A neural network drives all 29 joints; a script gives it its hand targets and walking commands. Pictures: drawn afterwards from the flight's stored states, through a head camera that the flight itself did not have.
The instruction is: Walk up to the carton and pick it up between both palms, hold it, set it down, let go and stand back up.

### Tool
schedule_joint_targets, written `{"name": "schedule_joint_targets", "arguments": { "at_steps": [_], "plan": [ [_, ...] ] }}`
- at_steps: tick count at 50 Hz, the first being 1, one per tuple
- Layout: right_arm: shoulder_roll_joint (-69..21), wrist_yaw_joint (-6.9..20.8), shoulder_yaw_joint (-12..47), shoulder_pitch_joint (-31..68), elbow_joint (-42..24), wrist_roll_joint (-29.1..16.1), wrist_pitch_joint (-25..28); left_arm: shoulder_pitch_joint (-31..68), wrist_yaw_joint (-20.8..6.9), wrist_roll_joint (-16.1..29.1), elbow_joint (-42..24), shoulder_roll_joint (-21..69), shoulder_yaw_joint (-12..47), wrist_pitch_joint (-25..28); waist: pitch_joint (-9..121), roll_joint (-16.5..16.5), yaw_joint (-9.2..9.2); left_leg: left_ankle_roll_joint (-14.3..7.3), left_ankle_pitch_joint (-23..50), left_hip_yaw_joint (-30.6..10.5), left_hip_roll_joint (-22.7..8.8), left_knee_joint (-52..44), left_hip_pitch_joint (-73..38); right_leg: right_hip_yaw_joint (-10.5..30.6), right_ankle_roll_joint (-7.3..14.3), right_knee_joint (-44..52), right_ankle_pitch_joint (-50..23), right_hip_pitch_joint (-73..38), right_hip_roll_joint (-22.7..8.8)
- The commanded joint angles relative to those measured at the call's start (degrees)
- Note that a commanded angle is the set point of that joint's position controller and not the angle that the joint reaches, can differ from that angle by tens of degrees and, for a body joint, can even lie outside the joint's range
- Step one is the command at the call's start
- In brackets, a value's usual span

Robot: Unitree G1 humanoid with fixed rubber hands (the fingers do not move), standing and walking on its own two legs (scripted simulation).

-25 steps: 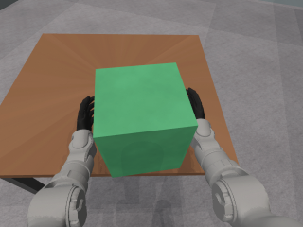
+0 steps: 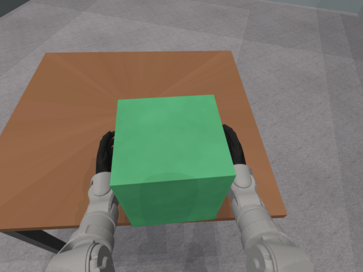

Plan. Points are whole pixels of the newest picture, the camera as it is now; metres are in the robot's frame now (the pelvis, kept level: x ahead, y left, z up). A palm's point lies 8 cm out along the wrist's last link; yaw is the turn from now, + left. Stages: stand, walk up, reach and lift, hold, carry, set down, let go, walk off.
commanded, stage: reach and lift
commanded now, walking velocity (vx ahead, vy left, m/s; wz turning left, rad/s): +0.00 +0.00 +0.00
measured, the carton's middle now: (170, 165) +0.37 +0.03 +0.01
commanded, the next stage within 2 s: none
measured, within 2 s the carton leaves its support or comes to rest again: leaves its support in 1.66 s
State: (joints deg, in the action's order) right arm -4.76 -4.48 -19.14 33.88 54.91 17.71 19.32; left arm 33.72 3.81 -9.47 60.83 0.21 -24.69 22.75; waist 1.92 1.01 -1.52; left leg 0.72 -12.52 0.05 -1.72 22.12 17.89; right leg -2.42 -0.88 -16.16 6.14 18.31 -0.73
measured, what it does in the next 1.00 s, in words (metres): stands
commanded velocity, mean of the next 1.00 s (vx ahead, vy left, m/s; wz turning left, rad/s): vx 0.00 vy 0.00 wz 0.00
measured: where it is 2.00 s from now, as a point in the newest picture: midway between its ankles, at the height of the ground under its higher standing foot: outside the picture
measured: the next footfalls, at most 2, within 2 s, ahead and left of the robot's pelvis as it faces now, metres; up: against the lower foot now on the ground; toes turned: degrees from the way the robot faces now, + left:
none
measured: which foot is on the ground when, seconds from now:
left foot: down 0.00-1.00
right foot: down 0.00-1.00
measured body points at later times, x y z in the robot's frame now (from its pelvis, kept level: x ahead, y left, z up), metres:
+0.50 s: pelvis +0.01 +0.00 +0.00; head +0.06 +0.02 +0.45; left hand +0.37 +0.19 +0.01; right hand +0.39 -0.12 +0.03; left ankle -0.02 +0.12 -0.75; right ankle +0.01 -0.13 -0.75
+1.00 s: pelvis +0.00 +0.00 +0.00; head +0.06 +0.02 +0.45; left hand +0.37 +0.19 +0.01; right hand +0.39 -0.12 +0.03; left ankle -0.02 +0.12 -0.75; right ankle +0.01 -0.13 -0.75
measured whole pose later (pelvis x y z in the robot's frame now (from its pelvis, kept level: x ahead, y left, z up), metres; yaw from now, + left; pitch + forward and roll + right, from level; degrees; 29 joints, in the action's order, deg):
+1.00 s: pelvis +0.00 +0.00 +0.00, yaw +1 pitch +8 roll -2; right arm -3.9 -6.7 -16.9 31.9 57.4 15.3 25.7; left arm 30.1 3.4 -13.4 51.4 2.4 -24.1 19.1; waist 1.2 -1.0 -1.8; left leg 1.2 -12.1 -0.9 -2.4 20.7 16.2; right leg -3.5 -0.5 -11.6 4.4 14.8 0.0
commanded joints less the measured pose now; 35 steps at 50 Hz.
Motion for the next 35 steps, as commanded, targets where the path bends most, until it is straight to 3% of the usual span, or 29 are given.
{"name": "schedule_joint_targets", "arguments": {
  "at_steps": [1,18,35],
  "plan": [
    [-34.5,7.5,20.7,20.0,2.0,4.5,3.3,24.0,-10.0,-6.8,-3.4,30.1,19.9,0.4,26.6,1.1,-1.88,3.5,28.5,4.3,2.4,-0.9,0.0,-0.4,1.6,-3.6,-20.9,-26.7,1.8],
    [-31.8,6.4,20.3,18.8,1.4,2.6,5.2,20.7,-9.4,-9.0,-8.7,31.0,20.2,-4.0,22.5,2.0,-2.04,3.9,28.4,5.0,2.4,-2.3,-4.0,-1.1,1.8,-0.4,-18.3,-26.8,1.9],
    [-31.8,5.4,19.8,19.1,1.4,2.8,6.3,20.9,-9.1,-8.9,-9.9,31.7,20.3,-4.8,23.4,1.7,-1.64,3.8,27.6,5.1,2.3,-2.6,-3.6,-1.4,1.8,-0.1,-18.8,-27.1,1.8]
  ]
}}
